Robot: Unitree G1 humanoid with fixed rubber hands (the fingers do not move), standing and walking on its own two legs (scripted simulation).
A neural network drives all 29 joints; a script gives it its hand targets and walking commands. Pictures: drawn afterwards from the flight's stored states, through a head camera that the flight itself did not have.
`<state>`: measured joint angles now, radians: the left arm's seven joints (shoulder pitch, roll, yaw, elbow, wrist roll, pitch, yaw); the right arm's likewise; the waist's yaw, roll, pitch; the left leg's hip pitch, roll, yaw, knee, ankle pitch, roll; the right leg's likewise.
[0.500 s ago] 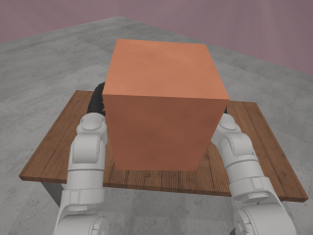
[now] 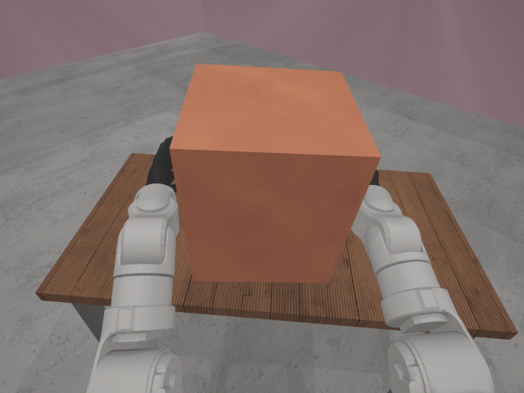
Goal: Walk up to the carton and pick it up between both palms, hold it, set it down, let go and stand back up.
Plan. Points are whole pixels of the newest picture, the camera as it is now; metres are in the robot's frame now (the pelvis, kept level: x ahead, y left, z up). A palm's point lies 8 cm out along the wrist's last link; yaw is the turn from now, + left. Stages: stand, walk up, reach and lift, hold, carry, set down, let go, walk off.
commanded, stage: hold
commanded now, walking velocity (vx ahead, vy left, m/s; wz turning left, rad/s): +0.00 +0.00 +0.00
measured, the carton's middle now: (265, 178) +0.38 +0.00 +0.18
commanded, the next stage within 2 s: set down in 1.70 s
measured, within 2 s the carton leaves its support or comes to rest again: neither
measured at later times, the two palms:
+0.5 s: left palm (161, 189) +0.36 +0.15 +0.18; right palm (363, 192) +0.37 -0.15 +0.17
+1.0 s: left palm (160, 189) +0.36 +0.15 +0.18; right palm (361, 191) +0.37 -0.15 +0.17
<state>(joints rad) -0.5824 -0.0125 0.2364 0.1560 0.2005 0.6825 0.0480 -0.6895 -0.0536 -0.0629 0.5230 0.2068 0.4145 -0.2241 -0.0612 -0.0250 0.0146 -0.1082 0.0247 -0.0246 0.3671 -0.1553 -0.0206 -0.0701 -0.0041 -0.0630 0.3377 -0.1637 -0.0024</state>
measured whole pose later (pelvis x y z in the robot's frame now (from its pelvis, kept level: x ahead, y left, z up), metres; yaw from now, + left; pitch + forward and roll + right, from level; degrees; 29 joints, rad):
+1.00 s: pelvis +0.01 +0.00 +0.00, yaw +0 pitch -6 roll -1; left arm -0.53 -0.01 0.21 0.07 0.20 0.70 0.05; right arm -0.63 -0.06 -0.02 0.45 0.24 0.41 -0.24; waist -0.07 -0.02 0.02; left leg -0.10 0.02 -0.03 0.38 -0.17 -0.02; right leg -0.05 0.00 -0.07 0.33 -0.17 0.00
